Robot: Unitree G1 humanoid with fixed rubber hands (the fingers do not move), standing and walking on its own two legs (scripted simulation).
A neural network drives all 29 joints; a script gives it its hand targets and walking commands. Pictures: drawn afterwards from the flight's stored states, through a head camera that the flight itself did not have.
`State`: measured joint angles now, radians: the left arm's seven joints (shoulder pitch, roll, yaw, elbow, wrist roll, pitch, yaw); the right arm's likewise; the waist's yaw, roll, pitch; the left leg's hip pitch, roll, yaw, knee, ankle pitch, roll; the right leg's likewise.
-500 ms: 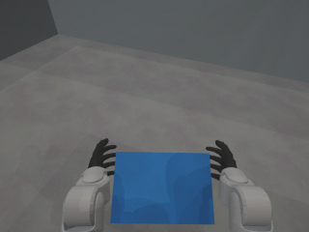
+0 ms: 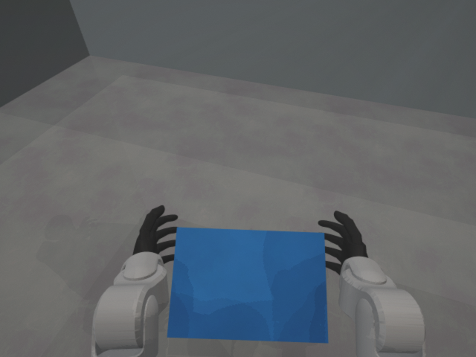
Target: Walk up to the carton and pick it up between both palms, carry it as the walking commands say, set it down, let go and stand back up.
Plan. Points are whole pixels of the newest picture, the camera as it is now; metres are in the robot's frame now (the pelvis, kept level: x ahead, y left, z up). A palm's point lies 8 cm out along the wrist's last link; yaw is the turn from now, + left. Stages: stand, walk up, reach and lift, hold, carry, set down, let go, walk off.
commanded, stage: carry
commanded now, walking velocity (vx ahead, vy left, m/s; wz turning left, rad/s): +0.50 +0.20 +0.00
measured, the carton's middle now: (246, 275) +0.28 +0.01 +0.00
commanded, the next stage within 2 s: none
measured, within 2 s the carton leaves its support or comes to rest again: neither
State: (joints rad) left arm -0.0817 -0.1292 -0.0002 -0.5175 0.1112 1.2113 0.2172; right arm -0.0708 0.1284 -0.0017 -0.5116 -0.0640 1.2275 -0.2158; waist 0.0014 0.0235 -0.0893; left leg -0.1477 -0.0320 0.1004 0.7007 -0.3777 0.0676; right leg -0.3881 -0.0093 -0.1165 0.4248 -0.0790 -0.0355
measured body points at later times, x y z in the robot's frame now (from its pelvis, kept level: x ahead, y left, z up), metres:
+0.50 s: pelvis +0.33 +0.13 +0.01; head +0.37 +0.14 +0.46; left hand +0.60 +0.29 +0.09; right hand +0.60 -0.01 +0.09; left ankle +0.16 +0.19 -0.71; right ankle +0.41 +0.03 -0.72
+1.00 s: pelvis +0.67 +0.27 +0.01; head +0.72 +0.27 +0.46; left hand +0.95 +0.42 +0.09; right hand +0.94 +0.13 +0.08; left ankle +0.52 +0.33 -0.72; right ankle +0.75 +0.18 -0.70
